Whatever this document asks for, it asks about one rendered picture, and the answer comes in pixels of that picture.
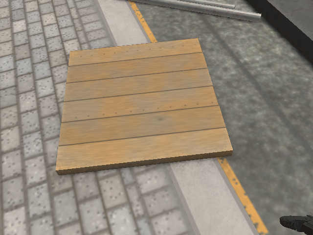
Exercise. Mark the right robot hand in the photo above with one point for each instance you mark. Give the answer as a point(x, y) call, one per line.
point(298, 223)

